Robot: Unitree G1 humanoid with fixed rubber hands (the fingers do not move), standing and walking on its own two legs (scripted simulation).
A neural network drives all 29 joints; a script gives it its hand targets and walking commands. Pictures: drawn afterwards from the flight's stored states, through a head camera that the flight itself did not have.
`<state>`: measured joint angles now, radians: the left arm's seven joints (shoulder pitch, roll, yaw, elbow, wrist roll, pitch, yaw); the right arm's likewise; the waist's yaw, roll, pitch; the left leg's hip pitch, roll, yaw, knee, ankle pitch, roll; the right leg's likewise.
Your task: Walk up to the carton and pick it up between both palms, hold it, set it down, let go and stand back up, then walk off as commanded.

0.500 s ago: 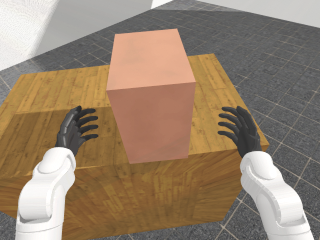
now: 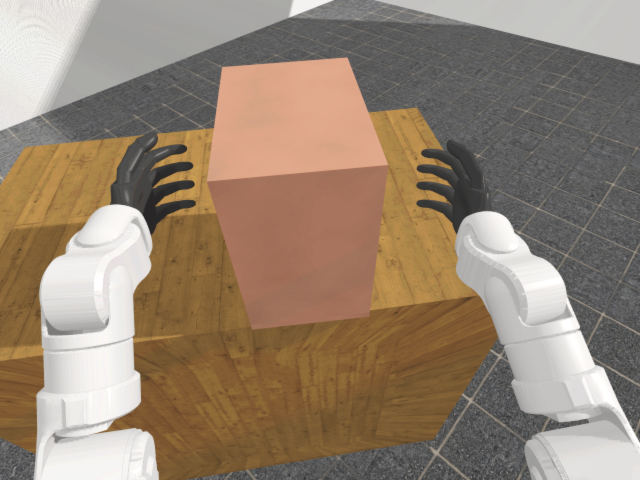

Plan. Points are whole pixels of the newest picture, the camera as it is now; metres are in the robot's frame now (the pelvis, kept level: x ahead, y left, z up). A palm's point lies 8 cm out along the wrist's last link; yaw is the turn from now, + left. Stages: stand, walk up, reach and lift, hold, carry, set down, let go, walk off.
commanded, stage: reach and lift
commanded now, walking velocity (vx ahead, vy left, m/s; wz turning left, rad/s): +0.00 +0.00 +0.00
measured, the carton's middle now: (298, 196) +0.47 +0.05 +0.12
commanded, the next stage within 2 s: none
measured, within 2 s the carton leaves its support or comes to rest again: neither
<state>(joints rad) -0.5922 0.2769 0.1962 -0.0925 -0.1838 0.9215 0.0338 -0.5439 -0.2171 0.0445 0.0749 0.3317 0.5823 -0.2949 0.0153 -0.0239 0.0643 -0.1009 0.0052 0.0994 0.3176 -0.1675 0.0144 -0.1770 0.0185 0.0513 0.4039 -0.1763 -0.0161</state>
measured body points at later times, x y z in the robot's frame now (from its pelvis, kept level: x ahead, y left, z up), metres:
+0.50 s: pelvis +0.01 +0.00 +0.00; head +0.03 +0.01 +0.45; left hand +0.45 +0.20 +0.25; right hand +0.46 -0.13 +0.22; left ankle +0.01 +0.12 -0.75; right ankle +0.03 -0.10 -0.75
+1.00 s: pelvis +0.02 +0.01 +0.00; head +0.05 +0.02 +0.45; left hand +0.48 +0.22 +0.22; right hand +0.49 -0.10 +0.20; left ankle +0.01 +0.12 -0.75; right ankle +0.03 -0.10 -0.75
